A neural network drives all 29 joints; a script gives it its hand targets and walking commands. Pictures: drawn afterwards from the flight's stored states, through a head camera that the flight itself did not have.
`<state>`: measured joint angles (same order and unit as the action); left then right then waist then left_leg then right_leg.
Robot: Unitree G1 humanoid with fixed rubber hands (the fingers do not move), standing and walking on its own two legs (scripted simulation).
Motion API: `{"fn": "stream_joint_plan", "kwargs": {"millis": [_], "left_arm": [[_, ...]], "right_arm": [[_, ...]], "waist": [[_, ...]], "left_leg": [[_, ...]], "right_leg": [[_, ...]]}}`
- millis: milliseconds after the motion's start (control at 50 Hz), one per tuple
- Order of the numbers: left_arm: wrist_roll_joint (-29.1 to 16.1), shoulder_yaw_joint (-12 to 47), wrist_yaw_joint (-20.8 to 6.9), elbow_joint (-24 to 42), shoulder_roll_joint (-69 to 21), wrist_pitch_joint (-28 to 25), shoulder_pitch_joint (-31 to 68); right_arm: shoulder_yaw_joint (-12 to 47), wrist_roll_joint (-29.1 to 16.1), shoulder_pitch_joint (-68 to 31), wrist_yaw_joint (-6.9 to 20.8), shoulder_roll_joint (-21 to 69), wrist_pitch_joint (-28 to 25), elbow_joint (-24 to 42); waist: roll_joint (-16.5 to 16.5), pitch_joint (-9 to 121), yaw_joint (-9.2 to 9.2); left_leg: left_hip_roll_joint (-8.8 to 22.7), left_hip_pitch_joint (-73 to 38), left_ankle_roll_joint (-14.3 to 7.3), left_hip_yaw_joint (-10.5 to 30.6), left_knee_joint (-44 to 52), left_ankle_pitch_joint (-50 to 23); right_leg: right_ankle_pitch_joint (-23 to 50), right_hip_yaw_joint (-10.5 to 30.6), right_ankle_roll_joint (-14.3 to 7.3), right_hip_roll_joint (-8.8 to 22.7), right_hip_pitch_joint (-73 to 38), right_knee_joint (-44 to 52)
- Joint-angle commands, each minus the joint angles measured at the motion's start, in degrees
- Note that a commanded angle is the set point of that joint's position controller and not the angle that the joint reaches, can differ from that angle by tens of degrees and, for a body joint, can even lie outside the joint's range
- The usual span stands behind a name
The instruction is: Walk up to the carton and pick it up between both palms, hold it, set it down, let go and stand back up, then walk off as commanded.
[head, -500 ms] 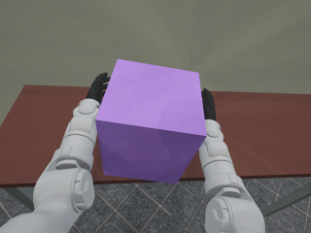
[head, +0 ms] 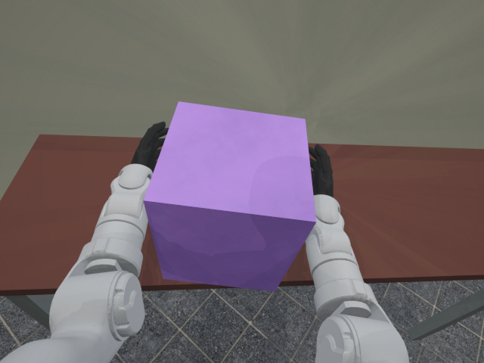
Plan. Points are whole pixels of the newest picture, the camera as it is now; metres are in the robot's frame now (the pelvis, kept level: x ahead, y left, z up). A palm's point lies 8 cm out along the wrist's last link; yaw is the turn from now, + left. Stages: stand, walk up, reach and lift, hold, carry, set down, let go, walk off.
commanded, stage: set down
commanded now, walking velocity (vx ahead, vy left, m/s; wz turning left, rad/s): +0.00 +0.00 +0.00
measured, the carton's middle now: (230, 203) +0.37 +0.01 +0.07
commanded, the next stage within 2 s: none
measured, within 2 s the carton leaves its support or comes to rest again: neither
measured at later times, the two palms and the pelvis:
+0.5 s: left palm (146, 166) +0.43 +0.15 +0.09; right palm (316, 192) +0.38 -0.15 +0.09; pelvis +0.00 +0.00 +0.00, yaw +0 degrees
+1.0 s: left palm (150, 174) +0.43 +0.15 +0.07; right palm (323, 202) +0.39 -0.17 +0.06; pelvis +0.01 +0.01 +0.00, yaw +0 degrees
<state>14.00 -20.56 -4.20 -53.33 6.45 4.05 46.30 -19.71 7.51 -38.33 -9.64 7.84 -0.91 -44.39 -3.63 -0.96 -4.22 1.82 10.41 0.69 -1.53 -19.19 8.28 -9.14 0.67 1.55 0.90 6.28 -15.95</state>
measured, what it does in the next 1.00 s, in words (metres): stands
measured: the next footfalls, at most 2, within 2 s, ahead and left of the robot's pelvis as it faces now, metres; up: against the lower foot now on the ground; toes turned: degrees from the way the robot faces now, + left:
none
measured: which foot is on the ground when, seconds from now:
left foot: down 0.00-1.00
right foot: down 0.00-1.00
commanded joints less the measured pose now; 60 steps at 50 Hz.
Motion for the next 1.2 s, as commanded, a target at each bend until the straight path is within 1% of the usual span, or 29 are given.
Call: {"fn": "stream_joint_plan", "kwargs": {"millis": [0,40,100,140,200,280,400,480,520,540,600,620,660,700,740,760,780,800,820,860,880,940,960,1000,1020,1100,1140,1160,1180], "left_arm": [[0.92,12.89,-10.27,3.61,-34.92,-2.44,32.44],[2.12,9.73,-10.62,1.27,-32.45,-2.08,33.66],[1.91,11.33,-10.77,3.87,-33.13,-2.37,33.93],[3.02,8.31,-10.97,1.96,-32.21,-2.41,30.82],[3.23,8.68,-10.7,2.65,-31.17,-3.04,31.51],[3.18,6.75,-8.6,1.15,-25.21,-4.57,30.8],[5.28,3.95,-8.94,0.74,-25.16,-4.47,27.22],[5.78,5.34,-8.89,2.07,-28.98,-5.16,28.64],[7.14,3.13,-9.13,0.71,-27.1,-4.28,26.06],[5.93,2.16,-8.64,-0.73,-22.15,-4.23,27.55],[6.38,3.41,-7.89,0.88,-22.55,-4.75,27.23],[5.78,2.63,-7.06,1.57,-19.19,-4.93,27.55],[3.4,2.86,-4.3,0.85,-8.63,-4.96,25.11],[0.91,3.94,-1.28,2.96,0.72,-6.0,24.02],[-2.1,3.35,1.29,4.25,6.88,-6.46,24.44],[-4.48,7.43,2.14,4.56,3.37,-5.85,25.12],[-6.5,9.25,2.96,4.78,5.01,-5.93,26.08],[-8.13,8.38,3.64,3.88,6.51,-6.31,27.37],[-10.71,10.37,4.34,2.84,9.1,-6.92,29.18],[-13.21,10.35,5.41,3.06,11.24,-8.11,29.25],[-14.8,10.68,5.74,6.24,12.48,-8.95,28.75],[-17.25,12.37,5.53,6.26,12.86,-9.59,26.15],[-17.21,9.96,5.32,3.28,15.27,-9.51,27.15],[-16.43,9.93,4.91,4.72,15.8,-8.14,22.31],[-17.0,11.26,4.68,3.12,15.38,-7.1,24.73],[-15.08,10.79,3.49,3.74,15.51,-3.6,18.85],[-16.51,12.33,2.97,5.27,14.99,-3.22,19.89],[-15.79,10.22,2.89,9.19,16.47,-2.92,16.82],[-16.21,11.87,2.82,10.59,14.88,-2.84,14.54]], "right_arm": [[15.79,5.93,-31.55,7.48,30.34,-4.61,5.36],[12.23,7.72,-30.81,7.86,28.7,-3.82,2.68],[12.14,8.32,-29.6,7.52,29.35,-4.46,2.93],[12.29,8.7,-29.55,7.6,30.24,-4.63,2.96],[12.54,8.27,-29.21,7.86,29.76,-5.54,3.33],[9.74,9.12,-26.95,7.85,22.34,-7.54,3.47],[9.16,10.6,-23.48,7.71,23.38,-7.7,0.66],[6.49,12.78,-22.99,7.75,24.93,-8.37,0.21],[6.9,12.12,-21.71,7.76,25.46,-7.53,-0.32],[6.0,11.63,-21.76,7.31,18.36,-7.71,0.68],[3.75,12.89,-20.1,7.4,17.34,-7.67,-0.66],[4.07,11.94,-21.18,6.5,16.53,-7.66,-0.85],[2.39,8.74,-17.86,4.96,3.74,-7.84,-2.05],[1.69,5.21,-16.46,2.74,-4.06,-8.55,-3.53],[3.88,1.55,-17.58,0.33,-9.31,-8.25,-3.19],[4.84,-0.37,-18.75,-0.5,-6.5,-7.89,-4.32],[5.52,-2.02,-20.15,-1.0,-8.49,-8.34,-2.54],[7.22,-3.89,-22.46,-1.49,-8.14,-8.54,-0.08],[7.97,-5.03,-24.28,-1.76,-11.47,-8.97,0.39],[11.03,-7.8,-25.53,-2.01,-12.78,-9.6,1.5],[14.13,-10.18,-26.09,-2.34,-13.18,-10.19,5.65],[17.35,-12.4,-23.73,-2.86,-13.01,-9.29,4.7],[17.47,-12.28,-23.39,-2.95,-13.17,-8.72,4.49],[20.53,-15.5,-19.56,-3.17,-13.83,-8.07,3.65],[18.69,-14.85,-20.7,-3.25,-15.31,-7.27,0.78],[20.51,-17.73,-13.88,-3.7,-17.54,-5.39,-3.76],[19.59,-18.43,-15.33,-4.07,-18.77,-4.75,-3.0],[21.33,-19.78,-12.29,-4.12,-18.61,-5.7,2.33],[20.77,-20.59,-10.28,-3.96,-18.19,-5.53,0.78]], "waist": [[7.47,25.43,0.44],[8.25,20.27,0.66],[8.55,23.44,-0.81],[6.29,21.62,1.72],[7.55,22.56,1.35],[8.55,27.43,1.93],[5.42,20.73,1.75],[7.84,21.39,0.06],[6.56,17.57,1.96],[6.22,20.2,1.39],[7.39,19.35,0.22],[6.84,19.73,1.75],[9.12,20.19,0.0],[10.84,20.85,0.38],[8.24,20.14,1.74],[9.72,20.18,-0.68],[9.61,22.83,-0.96],[8.67,27.82,1.38],[8.33,31.91,0.51],[7.74,41.21,2.91],[7.3,46.67,4.21],[4.79,49.83,2.82],[2.21,46.96,4.09],[4.2,42.42,4.17],[4.33,38.81,1.76],[5.4,27.17,1.64],[5.29,27.79,-0.43],[5.41,31.48,2.31],[7.35,31.18,1.15]], "left_leg": [[-2.66,-9.01,1.59,-4.81,2.02,-10.07],[-2.65,-6.73,0.91,-5.21,4.07,-4.04],[-2.59,-8.06,1.5,-5.33,2.87,-6.69],[-2.35,-8.12,0.83,-5.87,3.19,-7.38],[-2.77,-8.24,0.85,-5.95,3.04,-7.31],[-2.64,-12.47,2.24,-6.02,0.38,-16.58],[-2.69,-9.96,1.01,-6.18,1.55,-14.0],[-2.55,-12.57,1.81,-5.42,1.61,-15.17],[-2.87,-10.28,0.51,-6.1,2.52,-11.23],[-2.8,-10.24,0.8,-6.44,2.69,-10.29],[-2.24,-11.64,1.66,-5.46,2.73,-10.69],[-2.21,-11.04,1.14,-5.77,2.21,-12.14],[-1.92,-12.5,2.18,-5.32,1.19,-12.95],[-1.87,-11.27,2.37,-5.12,0.31,-13.1],[-2.09,-8.35,1.53,-5.41,0.34,-11.21],[-1.87,-8.03,1.93,-4.51,-0.28,-10.65],[-2.07,-8.25,1.84,-4.52,-1.3,-11.63],[-2.31,-5.55,1.09,-5.19,-2.5,-11.04],[-2.58,-5.24,1.44,-5.06,-3.53,-11.5],[-2.9,-4.81,2.14,-4.92,-6.22,-18.24],[-3.27,-3.67,2.17,-5.52,-7.42,-21.44],[-3.35,-4.91,2.02,-4.6,-8.88,-26.52],[-3.15,-2.59,1.43,-4.48,-7.69,-23.02],[-3.52,-4.09,1.85,-4.34,-7.74,-25.7],[-3.35,-3.26,2.11,-3.42,-6.88,-23.1],[-2.94,-9.81,2.61,-3.09,-5.43,-22.99],[-3.02,-10.18,3.03,-2.96,-5.35,-22.19],[-2.97,-12.55,3.32,-3.26,-5.59,-24.29],[-2.69,-14.56,3.74,-2.74,-5.82,-25.24]], "right_leg": [[15.57,-5.17,1.35,-1.98,-9.52,0.28],[10.18,-5.1,1.1,-1.36,-8.02,0.74],[11.83,-5.44,1.38,-1.65,-8.3,0.47],[12.88,-5.42,1.6,-1.76,-8.57,0.66],[13.06,-4.98,1.47,-1.49,-9.57,0.41],[17.09,-5.67,1.17,-2.41,-6.67,-0.06],[17.78,-5.91,1.8,-2.31,-10.3,-0.18],[15.12,-6.62,1.38,-2.26,-6.77,0.79],[14.23,-5.74,1.71,-1.73,-7.94,1.33],[13.27,-5.99,1.35,-2.29,-7.71,1.04],[10.05,-6.98,1.01,-2.57,-4.56,1.4],[11.7,-6.15,1.5,-2.04,-5.66,1.23],[10.76,-6.45,0.88,-2.83,-3.38,1.01],[11.38,-5.77,0.94,-2.46,-3.01,0.43],[12.41,-5.02,1.42,-2.49,-3.42,0.46],[11.92,-5.57,1.24,-2.85,-1.54,0.09],[14.1,-5.26,1.3,-3.16,-0.72,-0.35],[15.95,-3.93,1.81,-2.56,-1.05,-1.23],[18.42,-4.06,1.67,-3.18,-1.25,-2.49],[24.68,-3.54,1.73,-3.61,-2.86,-4.5],[29.03,-3.16,1.99,-3.28,-4.54,-6.23],[37.59,-3.03,2.37,-3.64,-6.88,-8.15],[35.65,-2.31,2.86,-3.5,-6.47,-7.71],[39.0,-2.08,2.79,-3.4,-7.88,-8.01],[35.44,-2.75,2.34,-3.62,-6.28,-7.28],[29.79,-3.27,1.97,-3.88,-3.28,-3.87],[28.05,-3.85,1.67,-4.12,-3.2,-3.65],[28.59,-3.67,1.78,-4.3,-4.27,-3.05],[26.33,-4.5,1.23,-4.66,-1.56,-2.52]]}}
